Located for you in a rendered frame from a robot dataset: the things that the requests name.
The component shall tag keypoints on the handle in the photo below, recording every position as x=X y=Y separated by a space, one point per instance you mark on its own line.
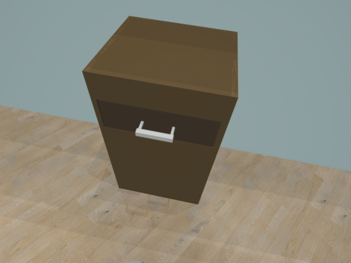
x=154 y=135

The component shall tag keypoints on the drawer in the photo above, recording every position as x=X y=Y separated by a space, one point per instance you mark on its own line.
x=187 y=128

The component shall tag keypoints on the cabinet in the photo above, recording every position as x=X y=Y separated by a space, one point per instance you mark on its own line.
x=171 y=67

